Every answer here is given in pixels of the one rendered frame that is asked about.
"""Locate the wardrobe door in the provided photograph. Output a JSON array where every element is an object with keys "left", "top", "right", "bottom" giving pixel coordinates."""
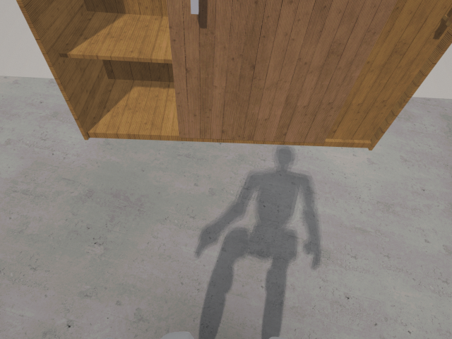
[
  {"left": 167, "top": 0, "right": 397, "bottom": 143},
  {"left": 326, "top": 0, "right": 452, "bottom": 141}
]

